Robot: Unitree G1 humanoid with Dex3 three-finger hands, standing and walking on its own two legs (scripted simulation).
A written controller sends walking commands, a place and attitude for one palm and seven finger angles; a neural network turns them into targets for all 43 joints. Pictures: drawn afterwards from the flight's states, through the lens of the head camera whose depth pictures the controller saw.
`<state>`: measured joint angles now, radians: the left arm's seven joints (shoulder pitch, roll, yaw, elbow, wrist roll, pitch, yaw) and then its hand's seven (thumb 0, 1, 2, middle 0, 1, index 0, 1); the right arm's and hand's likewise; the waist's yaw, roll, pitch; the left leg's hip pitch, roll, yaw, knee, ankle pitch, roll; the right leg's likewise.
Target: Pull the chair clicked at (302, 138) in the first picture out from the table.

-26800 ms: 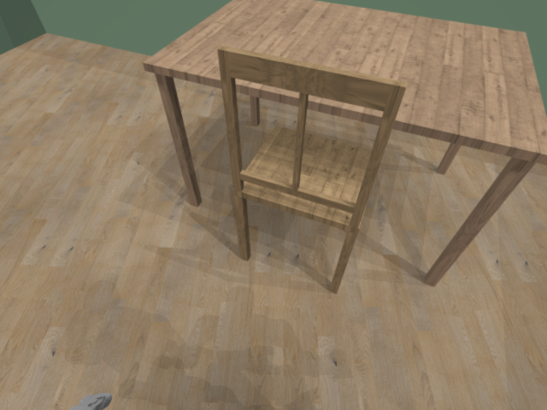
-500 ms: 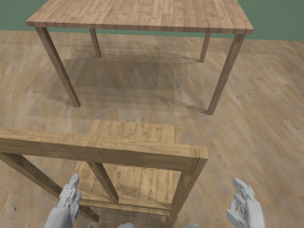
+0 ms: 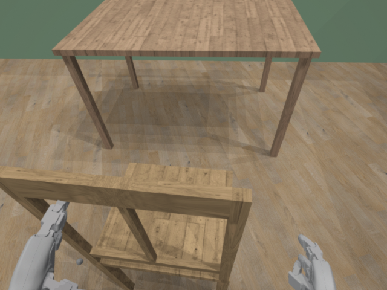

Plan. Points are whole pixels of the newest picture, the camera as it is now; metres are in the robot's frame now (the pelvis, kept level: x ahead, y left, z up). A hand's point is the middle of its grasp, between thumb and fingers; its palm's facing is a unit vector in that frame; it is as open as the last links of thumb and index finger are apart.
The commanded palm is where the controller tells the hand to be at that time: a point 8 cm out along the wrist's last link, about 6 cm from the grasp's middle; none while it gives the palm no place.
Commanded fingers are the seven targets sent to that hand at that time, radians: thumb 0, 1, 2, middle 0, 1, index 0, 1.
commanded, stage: draw the hand back to the body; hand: left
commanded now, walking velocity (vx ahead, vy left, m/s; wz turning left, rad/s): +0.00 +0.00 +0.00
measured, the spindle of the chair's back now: (141, 236) +0.24 +0.15 -0.04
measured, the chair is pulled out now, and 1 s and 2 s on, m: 0.65 0.63 0.63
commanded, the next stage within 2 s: step back with the hand held close in 0.94 s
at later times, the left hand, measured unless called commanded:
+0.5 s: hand (54, 246) +0.16 +0.25 +0.10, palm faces +0.16 -0.83 -0.54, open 8.6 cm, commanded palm +0.16 +0.30 +0.21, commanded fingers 0.00 0.83 0.87 -0.19 -0.28 -0.19 -0.28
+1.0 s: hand (51, 240) +0.17 +0.26 +0.10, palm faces +0.17 -0.83 -0.53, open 6.3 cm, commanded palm +0.17 +0.31 +0.22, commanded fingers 0.00 0.90 0.90 -0.20 -0.30 -0.20 -0.30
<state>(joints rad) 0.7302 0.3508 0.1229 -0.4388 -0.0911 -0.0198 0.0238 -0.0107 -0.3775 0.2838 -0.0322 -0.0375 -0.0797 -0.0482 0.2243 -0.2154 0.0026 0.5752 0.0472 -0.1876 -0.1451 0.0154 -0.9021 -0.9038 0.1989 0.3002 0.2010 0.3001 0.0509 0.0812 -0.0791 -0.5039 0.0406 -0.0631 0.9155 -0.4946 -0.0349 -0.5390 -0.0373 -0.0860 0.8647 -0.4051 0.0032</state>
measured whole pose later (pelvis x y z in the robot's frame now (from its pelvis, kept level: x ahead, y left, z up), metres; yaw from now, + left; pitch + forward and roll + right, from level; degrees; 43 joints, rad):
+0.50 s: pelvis +0.02 +0.00 +0.04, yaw +0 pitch -3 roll +0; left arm 0.64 0.46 0.13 -0.39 -0.05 0.18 0.10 0.00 0.49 0.70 -0.16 -0.22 -0.44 -0.29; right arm 0.15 -0.24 0.07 0.71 0.02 -0.26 -0.13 0.01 -0.90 -0.90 0.20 0.30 0.20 0.30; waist 0.10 0.09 0.08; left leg -0.15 0.03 -0.03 0.54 -0.35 -0.03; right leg -0.21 -0.04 -0.07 0.54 -0.29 0.01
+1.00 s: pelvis +0.02 +0.00 +0.04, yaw -1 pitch -4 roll +0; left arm 0.59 0.47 0.14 -0.37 -0.05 0.22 0.09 0.01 0.89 0.90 -0.21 -0.30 -0.45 -0.37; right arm 0.13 -0.25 0.07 0.72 0.03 -0.26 -0.12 0.01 -0.90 -0.90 0.20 0.30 0.20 0.30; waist 0.11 0.08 0.10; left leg -0.09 0.03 -0.03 0.48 -0.32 -0.03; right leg -0.15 -0.05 -0.07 0.49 -0.26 0.01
